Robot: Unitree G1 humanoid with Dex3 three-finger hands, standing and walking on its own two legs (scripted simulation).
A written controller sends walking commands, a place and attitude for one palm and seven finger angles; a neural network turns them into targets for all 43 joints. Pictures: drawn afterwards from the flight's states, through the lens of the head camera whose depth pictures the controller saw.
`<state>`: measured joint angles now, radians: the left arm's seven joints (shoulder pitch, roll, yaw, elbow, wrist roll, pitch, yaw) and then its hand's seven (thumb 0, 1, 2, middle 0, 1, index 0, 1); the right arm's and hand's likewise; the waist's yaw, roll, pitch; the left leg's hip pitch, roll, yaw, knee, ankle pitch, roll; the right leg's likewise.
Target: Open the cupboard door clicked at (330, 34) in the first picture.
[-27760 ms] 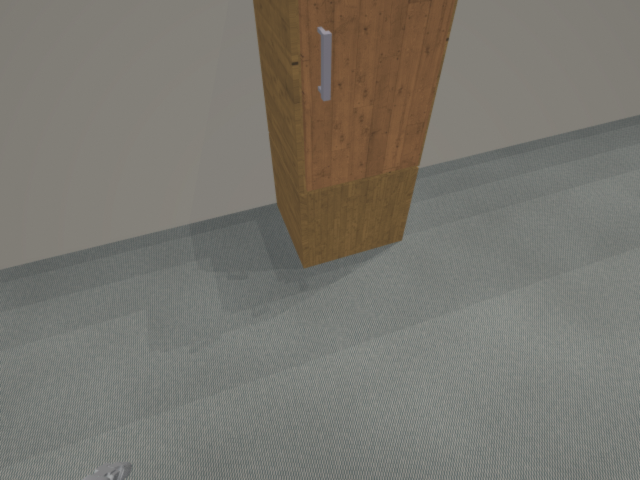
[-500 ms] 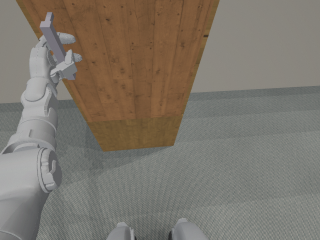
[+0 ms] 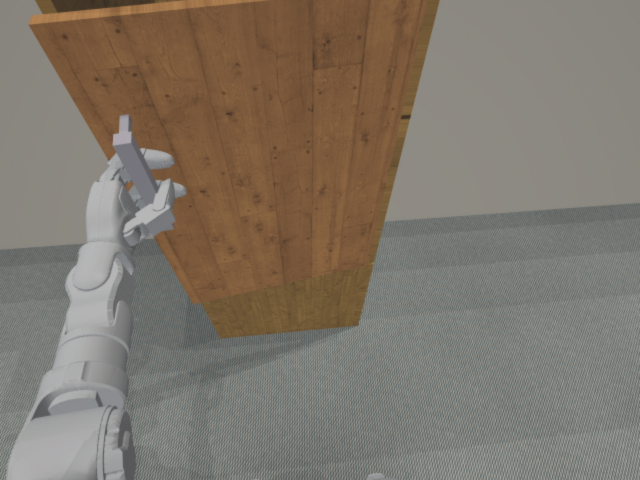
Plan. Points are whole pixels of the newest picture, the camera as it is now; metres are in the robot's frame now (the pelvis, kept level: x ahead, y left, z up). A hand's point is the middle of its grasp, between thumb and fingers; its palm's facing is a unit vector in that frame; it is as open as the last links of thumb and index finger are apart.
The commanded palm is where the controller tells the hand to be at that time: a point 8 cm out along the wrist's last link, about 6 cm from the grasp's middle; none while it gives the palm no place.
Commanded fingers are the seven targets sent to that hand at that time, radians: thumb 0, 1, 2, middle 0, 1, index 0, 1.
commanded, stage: pull the door open along its arc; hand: left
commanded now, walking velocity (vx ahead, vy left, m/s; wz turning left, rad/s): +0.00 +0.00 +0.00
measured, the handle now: (147, 177) +0.48 +0.20 +0.10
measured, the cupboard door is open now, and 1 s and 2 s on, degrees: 9 41 44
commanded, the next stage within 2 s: open thumb and fingers to let go in 0.52 s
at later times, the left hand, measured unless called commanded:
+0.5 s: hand (251, 325) +0.27 +0.06 +0.10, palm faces +0.37 -0.93 +0.01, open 6.1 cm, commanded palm +0.21 +0.12 +0.09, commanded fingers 0.00 0.90 0.90 -0.40 -1.35 -0.40 -1.35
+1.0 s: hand (259, 322) +0.28 +0.05 +0.10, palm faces +0.44 -0.90 -0.01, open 9.6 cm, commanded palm +0.23 +0.10 +0.09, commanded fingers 0.00 -0.50 0.30 -0.30 -1.20 -0.30 -1.20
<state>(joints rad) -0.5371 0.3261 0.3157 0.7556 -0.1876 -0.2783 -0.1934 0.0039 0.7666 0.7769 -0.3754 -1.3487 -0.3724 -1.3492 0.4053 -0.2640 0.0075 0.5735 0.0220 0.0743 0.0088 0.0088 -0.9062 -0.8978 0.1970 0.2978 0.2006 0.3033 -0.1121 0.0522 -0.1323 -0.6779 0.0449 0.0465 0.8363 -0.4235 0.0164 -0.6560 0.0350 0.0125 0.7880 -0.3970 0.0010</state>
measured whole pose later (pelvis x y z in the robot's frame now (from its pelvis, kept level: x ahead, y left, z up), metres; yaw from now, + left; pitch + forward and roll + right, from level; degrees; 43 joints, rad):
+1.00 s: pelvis -0.02 -0.05 +0.01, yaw +6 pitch +4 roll +1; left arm 0.06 -0.11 -0.17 0.07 0.03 -0.09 0.53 0.01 0.14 0.57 -0.34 -1.27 -0.35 -1.27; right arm 0.20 -0.21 0.00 0.61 -0.06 0.05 -0.03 0.01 -0.91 -0.90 0.20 0.30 0.20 0.30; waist -0.01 0.06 -0.08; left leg -0.44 0.02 -0.04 0.73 -0.36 -0.04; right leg -0.42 0.01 -0.08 0.76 -0.41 -0.06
